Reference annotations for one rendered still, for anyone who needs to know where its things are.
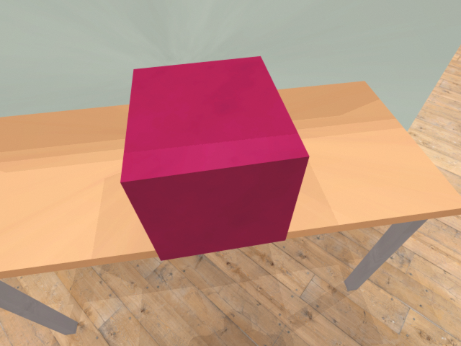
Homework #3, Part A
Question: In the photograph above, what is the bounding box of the carton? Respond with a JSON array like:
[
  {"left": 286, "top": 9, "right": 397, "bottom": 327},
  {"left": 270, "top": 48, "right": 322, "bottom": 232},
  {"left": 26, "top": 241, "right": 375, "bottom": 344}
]
[{"left": 120, "top": 56, "right": 309, "bottom": 261}]

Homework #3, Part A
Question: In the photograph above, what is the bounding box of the table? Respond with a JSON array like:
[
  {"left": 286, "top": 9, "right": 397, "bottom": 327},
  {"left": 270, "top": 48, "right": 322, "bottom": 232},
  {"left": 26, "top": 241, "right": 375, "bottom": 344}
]
[{"left": 0, "top": 81, "right": 461, "bottom": 335}]

